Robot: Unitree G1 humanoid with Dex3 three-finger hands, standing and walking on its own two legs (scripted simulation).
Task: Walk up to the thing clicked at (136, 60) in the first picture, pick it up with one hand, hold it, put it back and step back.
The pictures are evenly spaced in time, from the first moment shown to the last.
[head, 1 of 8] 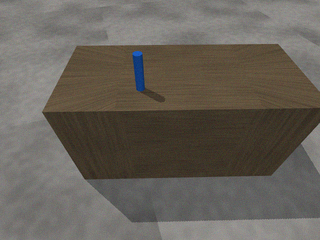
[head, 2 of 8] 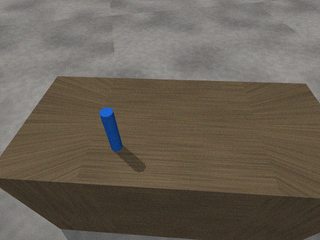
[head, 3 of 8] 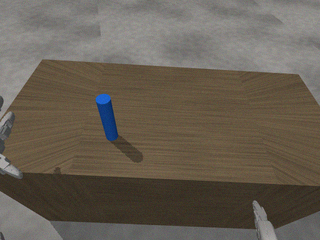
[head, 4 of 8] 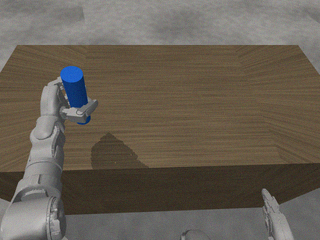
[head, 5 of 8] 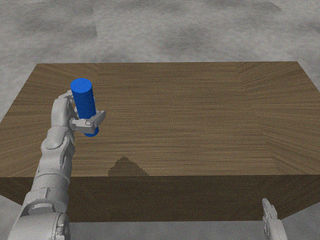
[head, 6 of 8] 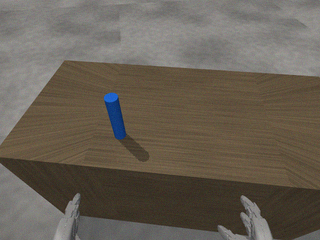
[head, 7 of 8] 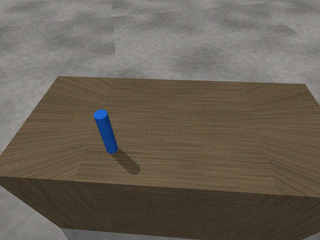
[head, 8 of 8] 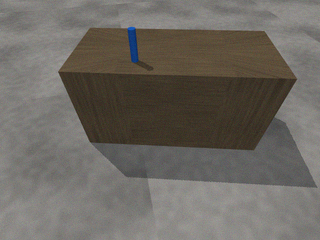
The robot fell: no
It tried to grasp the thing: yes
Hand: left
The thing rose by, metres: 0.25
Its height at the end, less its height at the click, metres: +0.00
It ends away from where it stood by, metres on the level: 0.02
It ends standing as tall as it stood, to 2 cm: yes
